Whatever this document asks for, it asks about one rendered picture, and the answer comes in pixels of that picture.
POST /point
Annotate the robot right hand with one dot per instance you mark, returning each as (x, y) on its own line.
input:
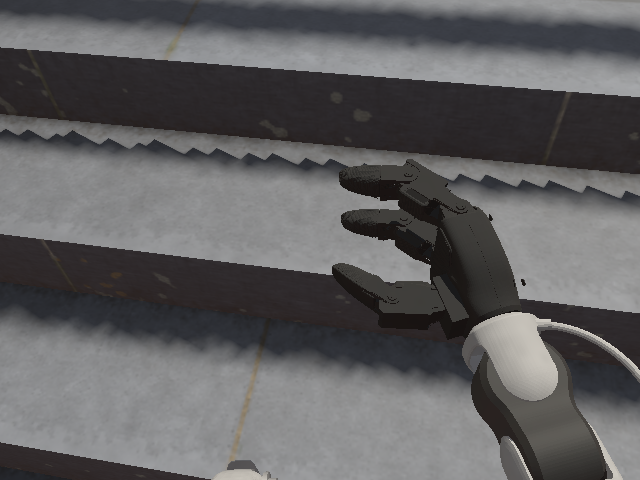
(471, 278)

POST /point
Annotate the robot right forearm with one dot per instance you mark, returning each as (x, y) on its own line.
(522, 388)

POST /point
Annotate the left robot shin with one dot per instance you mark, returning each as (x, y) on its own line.
(242, 464)

